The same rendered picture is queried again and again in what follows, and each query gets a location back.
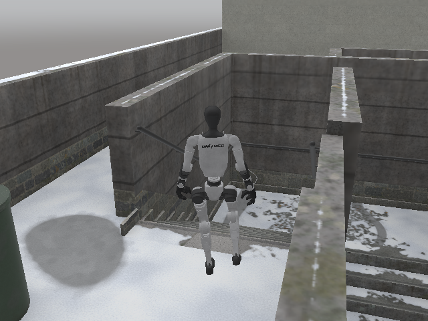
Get left robot hand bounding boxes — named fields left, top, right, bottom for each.
left=176, top=186, right=191, bottom=200

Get right robot shin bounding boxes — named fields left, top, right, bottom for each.
left=229, top=211, right=239, bottom=257

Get robot right upper arm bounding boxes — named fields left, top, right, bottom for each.
left=227, top=134, right=246, bottom=172

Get left robot forearm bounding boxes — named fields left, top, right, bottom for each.
left=177, top=162, right=189, bottom=188

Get humanoid robot head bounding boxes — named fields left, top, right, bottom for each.
left=202, top=106, right=224, bottom=138

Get right robot forearm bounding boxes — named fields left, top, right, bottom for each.
left=239, top=161, right=254, bottom=191

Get right robot hand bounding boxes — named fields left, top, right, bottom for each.
left=241, top=188, right=256, bottom=206

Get robot left upper arm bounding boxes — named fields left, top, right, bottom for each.
left=182, top=135, right=199, bottom=172

